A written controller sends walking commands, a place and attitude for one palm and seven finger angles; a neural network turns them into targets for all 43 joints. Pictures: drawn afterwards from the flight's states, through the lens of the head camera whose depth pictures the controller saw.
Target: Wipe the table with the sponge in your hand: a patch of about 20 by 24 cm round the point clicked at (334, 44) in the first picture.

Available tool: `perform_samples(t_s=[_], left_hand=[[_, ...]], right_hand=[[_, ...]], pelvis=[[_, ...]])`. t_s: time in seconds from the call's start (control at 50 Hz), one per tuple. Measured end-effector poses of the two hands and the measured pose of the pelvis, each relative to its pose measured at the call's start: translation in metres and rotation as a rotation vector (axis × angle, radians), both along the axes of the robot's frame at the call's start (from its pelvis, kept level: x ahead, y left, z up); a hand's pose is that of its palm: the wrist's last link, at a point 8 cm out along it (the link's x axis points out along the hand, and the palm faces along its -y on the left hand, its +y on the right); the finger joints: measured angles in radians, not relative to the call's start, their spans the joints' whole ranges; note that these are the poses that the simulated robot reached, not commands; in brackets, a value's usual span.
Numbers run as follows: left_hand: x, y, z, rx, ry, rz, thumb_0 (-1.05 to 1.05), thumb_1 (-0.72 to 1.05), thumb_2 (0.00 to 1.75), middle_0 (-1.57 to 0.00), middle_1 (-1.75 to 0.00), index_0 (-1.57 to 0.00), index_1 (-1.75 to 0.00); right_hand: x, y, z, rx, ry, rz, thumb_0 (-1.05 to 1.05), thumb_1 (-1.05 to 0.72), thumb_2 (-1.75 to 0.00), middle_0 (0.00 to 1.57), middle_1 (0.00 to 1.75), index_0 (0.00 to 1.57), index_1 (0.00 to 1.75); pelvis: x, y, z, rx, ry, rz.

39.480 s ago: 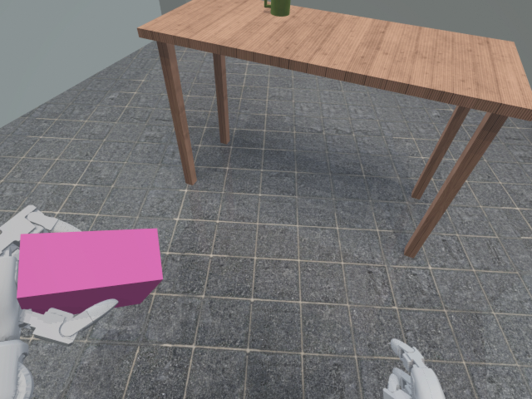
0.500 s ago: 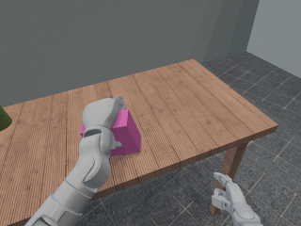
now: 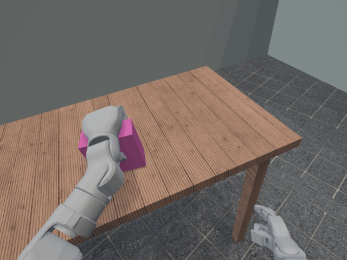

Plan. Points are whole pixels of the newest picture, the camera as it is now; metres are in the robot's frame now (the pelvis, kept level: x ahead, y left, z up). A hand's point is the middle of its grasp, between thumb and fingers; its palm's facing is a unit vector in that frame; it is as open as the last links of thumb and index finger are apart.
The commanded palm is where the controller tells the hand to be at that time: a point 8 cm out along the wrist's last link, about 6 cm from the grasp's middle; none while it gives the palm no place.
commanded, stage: wipe forward along the third lane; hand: left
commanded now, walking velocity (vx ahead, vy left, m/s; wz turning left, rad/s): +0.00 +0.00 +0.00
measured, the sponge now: (117, 154) +0.35 +0.19 +0.08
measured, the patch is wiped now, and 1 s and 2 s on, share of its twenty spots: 0.80 0.85 0.85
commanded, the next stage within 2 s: wipe back along the third lane in 1.20 s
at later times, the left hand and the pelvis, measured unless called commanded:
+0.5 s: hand (107, 128) +0.39 +0.21 +0.13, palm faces +0.02 -0.08 -1.00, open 10.1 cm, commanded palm +0.36 +0.23 +0.17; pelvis +0.00 +0.00 +0.00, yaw +0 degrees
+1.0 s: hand (101, 119) +0.43 +0.24 +0.13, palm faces -0.01 -0.06 -1.00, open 10.1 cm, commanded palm +0.41 +0.25 +0.17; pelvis +0.00 +0.02 +0.00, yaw +1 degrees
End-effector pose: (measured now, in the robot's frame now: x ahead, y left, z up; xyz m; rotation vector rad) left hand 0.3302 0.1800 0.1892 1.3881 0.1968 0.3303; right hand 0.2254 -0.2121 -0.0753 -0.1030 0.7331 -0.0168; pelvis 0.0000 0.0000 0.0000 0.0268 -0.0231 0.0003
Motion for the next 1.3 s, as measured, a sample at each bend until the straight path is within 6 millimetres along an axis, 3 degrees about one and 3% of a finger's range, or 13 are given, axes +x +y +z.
perform_samples(t_s=[0.34, 0.82, 1.3], left_hand=[[0.032, 0.020, -0.003, 0.054, 0.090, 0.076, 0.00, -0.54, 1.06, -0.70, -1.39, -0.78, -1.30], [0.062, 0.041, -0.002, 0.078, 0.118, 0.046, 0.01, -0.55, 1.06, -0.72, -1.38, -0.79, -1.30], [0.117, 0.078, 0.000, 0.102, 0.162, 0.061, 0.02, -0.55, 1.06, -0.72, -1.38, -0.79, -1.31]], right_hand=[[-0.024, -0.019, -0.016, -0.045, 0.068, -0.052, 0.01, -0.90, -0.90, 0.20, 0.30, 0.20, 0.30], [-0.057, -0.005, -0.028, -0.070, 0.157, -0.087, 0.01, -0.90, -0.90, 0.20, 0.30, 0.20, 0.30], [-0.099, -0.002, -0.042, -0.116, 0.312, -0.150, 0.01, -0.90, -0.90, 0.20, 0.30, 0.20, 0.30]], pelvis=[[0.002, 0.000, -0.001, -0.001, 0.039, 0.005], [0.000, 0.017, 0.001, -0.011, 0.079, 0.015], [0.012, 0.037, 0.001, -0.027, 0.151, 0.020]])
